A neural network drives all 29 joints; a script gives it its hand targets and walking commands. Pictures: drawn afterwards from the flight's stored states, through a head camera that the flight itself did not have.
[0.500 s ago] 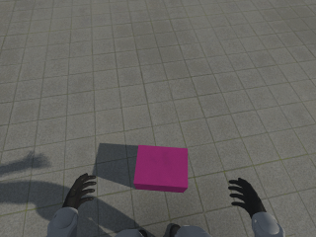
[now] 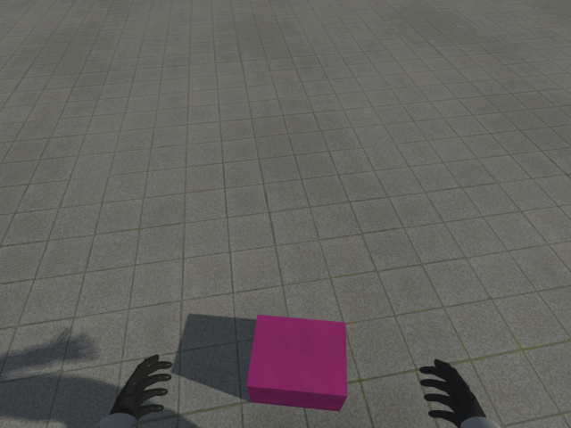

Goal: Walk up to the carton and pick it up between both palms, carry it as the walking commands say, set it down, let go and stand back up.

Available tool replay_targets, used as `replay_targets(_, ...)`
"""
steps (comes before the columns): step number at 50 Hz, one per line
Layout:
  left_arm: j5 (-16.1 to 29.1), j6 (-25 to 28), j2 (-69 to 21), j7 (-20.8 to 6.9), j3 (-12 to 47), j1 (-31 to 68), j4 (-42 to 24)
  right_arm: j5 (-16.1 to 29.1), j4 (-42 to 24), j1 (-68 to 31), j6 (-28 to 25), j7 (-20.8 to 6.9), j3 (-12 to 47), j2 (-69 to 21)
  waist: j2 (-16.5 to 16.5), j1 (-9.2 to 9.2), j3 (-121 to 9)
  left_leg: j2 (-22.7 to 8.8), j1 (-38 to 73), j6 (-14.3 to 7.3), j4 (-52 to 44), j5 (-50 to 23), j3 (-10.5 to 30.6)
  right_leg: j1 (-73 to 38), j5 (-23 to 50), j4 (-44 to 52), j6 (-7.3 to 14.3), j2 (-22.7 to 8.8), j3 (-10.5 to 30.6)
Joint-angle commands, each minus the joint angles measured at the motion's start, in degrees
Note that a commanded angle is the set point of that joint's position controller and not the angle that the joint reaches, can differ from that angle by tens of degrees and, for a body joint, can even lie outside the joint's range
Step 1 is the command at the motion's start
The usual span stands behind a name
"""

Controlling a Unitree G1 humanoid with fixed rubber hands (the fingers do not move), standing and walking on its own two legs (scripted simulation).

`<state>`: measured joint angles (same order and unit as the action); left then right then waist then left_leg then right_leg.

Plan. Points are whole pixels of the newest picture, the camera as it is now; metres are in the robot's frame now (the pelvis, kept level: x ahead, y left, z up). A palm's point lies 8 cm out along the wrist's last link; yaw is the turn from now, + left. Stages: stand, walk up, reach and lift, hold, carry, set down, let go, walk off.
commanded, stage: stand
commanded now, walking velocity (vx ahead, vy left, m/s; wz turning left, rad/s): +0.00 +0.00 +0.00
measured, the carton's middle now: (298, 362) +0.41 -0.02 -0.68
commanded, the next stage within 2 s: none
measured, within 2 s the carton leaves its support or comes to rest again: neither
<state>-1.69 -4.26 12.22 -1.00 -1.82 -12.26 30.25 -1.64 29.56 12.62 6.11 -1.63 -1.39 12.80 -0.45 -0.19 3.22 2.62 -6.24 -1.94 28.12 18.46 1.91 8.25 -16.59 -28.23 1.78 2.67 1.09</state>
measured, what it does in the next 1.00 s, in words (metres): stands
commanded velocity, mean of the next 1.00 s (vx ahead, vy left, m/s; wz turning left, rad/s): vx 0.00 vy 0.00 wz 0.00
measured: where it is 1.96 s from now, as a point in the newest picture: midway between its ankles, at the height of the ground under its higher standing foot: outside the picture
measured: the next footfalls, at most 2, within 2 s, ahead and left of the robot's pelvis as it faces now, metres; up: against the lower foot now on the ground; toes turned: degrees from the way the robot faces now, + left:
none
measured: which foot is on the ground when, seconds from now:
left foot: down 0.00-1.00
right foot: down 0.00-1.00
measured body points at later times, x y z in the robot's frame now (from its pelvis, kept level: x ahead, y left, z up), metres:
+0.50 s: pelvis -0.01 -0.01 +0.00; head -0.06 -0.01 +0.45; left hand +0.09 +0.29 -0.09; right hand +0.11 -0.31 -0.09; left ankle -0.03 +0.10 -0.74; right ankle -0.01 -0.10 -0.74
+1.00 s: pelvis -0.03 -0.01 +0.01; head -0.08 -0.01 +0.46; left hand +0.06 +0.30 -0.10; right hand +0.06 -0.31 -0.11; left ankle -0.03 +0.10 -0.74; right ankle -0.01 -0.10 -0.74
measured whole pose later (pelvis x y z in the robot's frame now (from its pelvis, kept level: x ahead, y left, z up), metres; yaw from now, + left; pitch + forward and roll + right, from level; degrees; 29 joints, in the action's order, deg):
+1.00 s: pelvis -0.03 -0.01 +0.01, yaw +0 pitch -3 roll +0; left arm -1.5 1.9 20.4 -0.1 -1.1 -11.8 56.5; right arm -1.6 55.6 14.3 -2.4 0.7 -0.4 20.7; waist -0.2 0.5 -4.7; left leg 2.3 -6.9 -1.3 22.5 12.8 2.7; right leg 8.5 -10.6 -22.0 2.1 2.9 1.5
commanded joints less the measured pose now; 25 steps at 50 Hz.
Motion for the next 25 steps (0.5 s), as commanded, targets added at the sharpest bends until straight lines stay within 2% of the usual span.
replay_targets(1,-1.3,3.9,14.4,1.4,-5.1,1.8,-0.9,-0.6,-0.3,-1.9,-5.2,1.4,-4.1,11.8,-0.4,-0.57,-9.9,-4.6,-3.0,1.8,-3.9,-11.6,4.3,0.7,12.4,4.3,-1.3,-6.8,5.1)
replay_targets(2,-0.2,3.8,13.8,1.7,-4.9,0.3,1.0,-0.9,0.1,-3.6,-6.2,1.3,-4.2,12.2,0.9,0.3,-9.2,-6.1,-1.6,1.2,-3.4,-14.8,5.2,2.0,13.6,4.6,-1.5,-6.4,4.8)
replay_targets(3,-0.6,4.4,12.3,1.6,-4.4,0.9,2.1,-0.4,1.5,-2.4,-6.2,1.6,-4.1,11.9,0.2,0.41,-11.0,-4.7,-2.3,1.5,-2.9,-13.1,5.8,0.5,13.6,5.4,-1.6,-6.1,4.2)
replay_targets(4,-0.9,4.8,12.9,1.3,-4.8,1.7,2.5,-1.3,3.2,-1.3,-6.5,1.7,-3.8,12.7,0.6,-0.36,-7.0,-4.7,-4.0,-0.2,-3.7,-13.1,5.8,3.1,14.6,5.7,-0.9,-5.9,5.2)
replay_targets(5,-0.3,5.6,12.9,1.0,-4.6,1.9,2.9,-1.1,3.7,-0.8,-6.6,2.0,-4.0,12.5,1.7,-0.78,-6.3,-5.5,-3.6,0.0,-4.9,-14.0,6.5,4.1,14.3,5.5,-1.0,-6.3,5.0)
replay_targets(6,-0.4,5.5,13.8,1.0,-4.6,4.2,3.0,-1.2,3.5,-2.1,-7.4,1.8,-3.8,12.8,1.4,-1.06,-6.0,-7.4,-5.2,-0.5,-6.1,-14.4,7.9,3.6,12.3,4.1,-0.6,-6.2,4.1)
replay_targets(7,0.1,6.0,12.7,1.1,-4.2,0.7,3.8,-1.3,4.0,-2.7,-7.6,1.9,-3.4,12.8,-1.5,0.78,-5.2,-6.5,-6.6,-0.2,-5.9,-12.1,8.1,3.7,9.3,5.8,-0.9,-6.7,6.2)
replay_targets(8,-0.8,6.2,14.3,1.3,-4.8,0.9,4.5,-0.6,5.3,-2.8,-8.0,2.2,-3.6,12.5,-0.2,-0.1,-5.6,-6.6,-6.0,0.0,-5.0,-12.5,7.2,3.5,11.7,5.9,-0.5,-7.1,5.9)
replay_targets(9,-0.3,6.4,13.6,1.4,-4.3,0.6,5.2,-1.2,5.9,-2.1,-8.2,2.5,-4.1,14.7,-2.9,0.48,-7.2,-6.7,-5.7,0.1,-6.0,-12.0,8.2,1.8,10.6,6.0,0.1,-7.5,7.0)
replay_targets(10,-0.6,6.4,15.3,1.5,-4.9,0.4,5.4,-1.0,6.0,-2.9,-8.5,2.7,-3.7,13.6,1.7,0.25,-5.7,-6.9,-6.5,0.2,-6.2,-14.8,8.0,0.8,14.8,5.5,-0.1,-6.9,6.4)
replay_targets(11,-0.9,6.7,14.2,1.3,-4.5,2.1,5.6,-0.9,6.4,-3.7,-8.8,2.6,-4.0,14.7,0.8,0.87,-4.2,-7.0,-7.4,-0.2,-6.4,-12.2,8.7,2.4,12.6,5.3,0.5,-7.1,7.1)
replay_targets(12,-0.4,6.5,16.1,1.6,-4.9,1.5,6.4,-0.8,7.4,-3.1,-8.8,2.6,-4.0,16.1,0.5,0.54,-3.3,-7.0,-7.3,-0.4,-6.7,-12.3,8.4,3.2,12.9,6.5,0.5,-7.5,7.1)
replay_targets(13,-0.5,6.8,15.7,1.7,-4.7,1.0,6.2,-1.0,7.3,-3.9,-8.9,2.4,-4.0,15.3,-0.8,1.81,-5.4,-6.4,-6.6,-0.2,-6.1,-12.2,8.2,2.4,12.3,7.3,0.0,-6.9,7.8)
replay_targets(14,-0.7,7.0,16.8,1.8,-4.9,0.3,7.4,-0.4,8.0,-1.5,-9.0,2.1,-3.7,14.4,4.4,0.27,-1.9,-6.6,-6.9,0.3,-7.4,-10.1,7.6,3.8,11.9,8.3,-0.3,-8.2,8.9)
replay_targets(15,-0.8,7.2,16.5,1.4,-4.9,1.2,7.4,-0.8,8.3,-2.2,-9.2,2.5,-3.5,15.0,1.0,0.11,-3.6,-6.6,-5.6,0.1,-7.1,-8.0,8.0,4.5,8.0,8.0,0.6,-7.4,9.1)
replay_targets(16,-0.9,7.1,17.3,1.6,-4.7,2.0,7.2,-1.0,8.9,-3.6,-9.1,2.4,-3.8,16.7,-1.5,0.38,-2.9,-7.1,-6.1,-0.1,-7.3,-11.8,8.5,3.3,11.4,7.6,0.9,-6.9,8.3)
replay_targets(17,-0.3,7.0,17.8,1.7,-4.9,0.1,8.8,0.0,9.6,-1.2,-9.1,2.2,-3.1,15.8,0.9,-0.24,-2.9,-6.2,-6.0,0.3,-6.8,-11.0,7.6,4.1,11.6,8.7,-0.5,-7.4,9.0)
replay_targets(18,-0.6,6.9,17.1,1.8,-4.2,-0.6,9.7,-0.6,10.2,-1.3,-9.3,2.4,-2.9,16.4,-0.7,-0.34,-0.8,-7.1,-6.7,-0.7,-7.7,-10.9,8.2,3.6,11.7,8.6,0.3,-7.7,8.4)
replay_targets(19,-0.3,7.4,17.2,1.6,-4.2,-0.3,9.3,-0.7,10.9,-1.7,-9.1,2.4,-3.0,17.7,-0.1,0.68,-1.3,-7.0,-7.6,-0.3,-7.5,-9.3,8.7,3.2,9.6,8.7,0.1,-7.5,8.9)
replay_targets(20,-0.5,7.4,18.6,1.8,-3.9,1.2,9.5,0.0,11.4,-1.7,-9.1,2.5,-3.4,17.4,0.3,0.01,-4.6,-6.4,-4.9,0.4,-7.2,-9.6,7.2,2.3,9.7,9.1,0.0,-7.3,9.8)
replay_targets(21,-0.1,7.7,18.0,1.7,-4.2,-0.4,9.8,0.1,11.2,-0.5,-9.1,2.6,-3.1,17.0,3.3,0.58,-4.1,-6.5,-6.0,-0.4,-5.6,-10.0,7.7,2.9,10.7,9.9,0.0,-8.2,10.4)
replay_targets(22,-0.2,8.1,18.0,1.6,-3.3,0.8,10.7,-0.7,11.4,-2.4,-9.2,2.7,-3.0,16.5,0.3,-0.38,-5.5,-7.0,-3.9,0.0,-6.9,-10.3,8.1,3.6,10.4,8.8,0.8,-8.0,9.5)
replay_targets(23,-0.5,7.7,16.7,1.4,-3.1,0.0,11.2,-0.6,12.5,0.4,-9.6,2.6,-3.2,18.5,-1.1,-0.53,-5.0,-7.0,-4.5,0.0,-7.2,-12.5,7.6,2.8,12.1,8.5,1.1,-7.3,8.1)
replay_targets(24,-0.6,7.9,18.1,1.4,-3.5,1.3,11.9,0.0,12.3,-2.1,-9.7,2.5,-2.2,17.6,-1.1,-0.29,-1.8,-6.8,-6.3,-0.3,-7.8,-12.2,8.2,3.9,10.0,8.5,0.9,-7.4,9.2)
replay_targets(25,-0.4,7.5,18.4,1.4,-3.2,3.2,11.9,-0.8,11.9,-3.3,-9.9,2.4,-2.6,17.9,-1.6,0.24,-3.3,-6.9,-7.7,-0.6,-7.9,-8.4,9.1,4.1,7.2,8.1,1.1,-7.4,9.2)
